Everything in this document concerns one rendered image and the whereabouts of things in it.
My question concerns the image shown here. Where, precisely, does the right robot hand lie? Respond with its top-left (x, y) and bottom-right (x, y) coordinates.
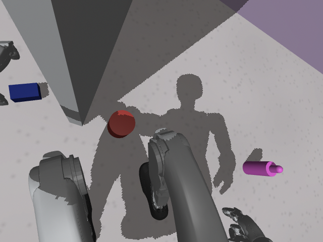
top-left (222, 207), bottom-right (265, 242)

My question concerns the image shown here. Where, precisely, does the left robot foot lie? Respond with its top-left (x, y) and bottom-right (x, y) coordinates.
top-left (84, 193), bottom-right (96, 242)

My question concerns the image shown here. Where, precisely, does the right robot foot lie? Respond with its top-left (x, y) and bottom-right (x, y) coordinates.
top-left (139, 162), bottom-right (168, 220)

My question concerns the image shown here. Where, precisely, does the left robot hand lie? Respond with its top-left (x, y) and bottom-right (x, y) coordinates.
top-left (0, 41), bottom-right (20, 106)

